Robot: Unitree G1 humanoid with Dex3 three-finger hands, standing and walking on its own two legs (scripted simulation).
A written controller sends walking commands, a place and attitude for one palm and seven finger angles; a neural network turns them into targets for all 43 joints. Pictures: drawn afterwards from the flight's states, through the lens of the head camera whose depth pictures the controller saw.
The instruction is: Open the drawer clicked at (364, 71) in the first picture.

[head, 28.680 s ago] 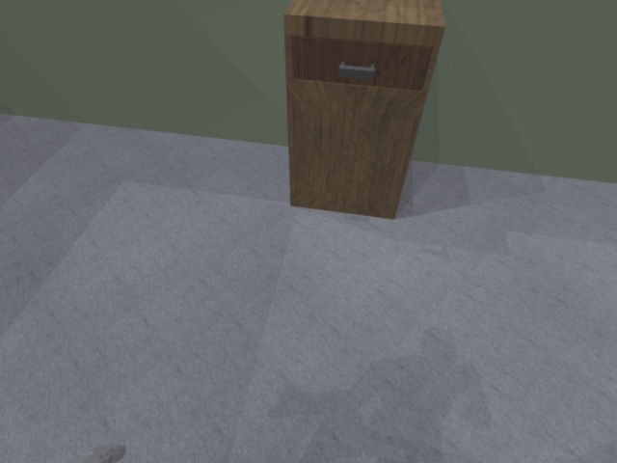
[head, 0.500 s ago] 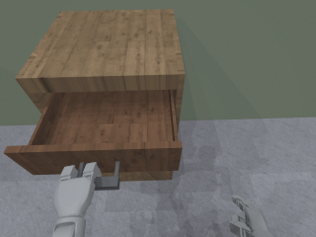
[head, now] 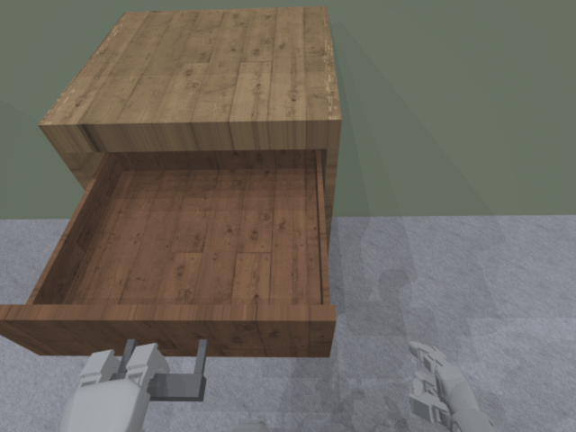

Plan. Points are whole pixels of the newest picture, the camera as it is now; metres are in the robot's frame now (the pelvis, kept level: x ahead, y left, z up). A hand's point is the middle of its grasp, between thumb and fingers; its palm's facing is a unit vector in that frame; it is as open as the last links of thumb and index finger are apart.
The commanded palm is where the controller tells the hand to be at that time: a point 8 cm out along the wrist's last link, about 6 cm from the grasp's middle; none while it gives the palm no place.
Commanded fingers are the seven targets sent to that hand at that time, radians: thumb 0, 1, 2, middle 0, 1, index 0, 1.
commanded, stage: pull the drawer open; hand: left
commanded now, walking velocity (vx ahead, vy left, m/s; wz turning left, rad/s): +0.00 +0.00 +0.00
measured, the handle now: (162, 367) +0.20 +0.19 +0.00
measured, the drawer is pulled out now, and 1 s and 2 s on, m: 0.30 0.30 0.30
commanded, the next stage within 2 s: open the thumb to release the handle in 0.20 s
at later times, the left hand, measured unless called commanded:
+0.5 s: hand (115, 420) +0.14 +0.23 -0.01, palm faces -0.01 -0.06 -1.00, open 6.7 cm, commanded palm +0.12 +0.23 +0.04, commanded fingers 0.00 0.13 0.57 -0.34 -1.27 -0.34 -1.27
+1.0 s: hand (120, 423) +0.14 +0.23 -0.02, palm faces -0.01 -0.09 -1.00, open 13.7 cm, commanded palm +0.12 +0.23 +0.04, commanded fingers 0.00 -0.50 0.30 -0.30 -1.20 -0.30 -1.20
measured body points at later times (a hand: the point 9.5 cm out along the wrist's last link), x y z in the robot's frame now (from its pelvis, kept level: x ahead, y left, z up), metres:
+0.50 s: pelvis -0.01 -0.01 -0.01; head +0.04 -0.04 +0.44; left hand +0.13 +0.23 +0.05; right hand +0.20 -0.23 -0.11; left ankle -0.01 +0.11 -0.66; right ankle -0.02 -0.09 -0.66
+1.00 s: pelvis -0.02 -0.01 +0.00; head +0.03 -0.04 +0.44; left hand +0.13 +0.23 +0.04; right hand +0.20 -0.23 -0.10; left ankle -0.01 +0.11 -0.66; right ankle -0.02 -0.09 -0.66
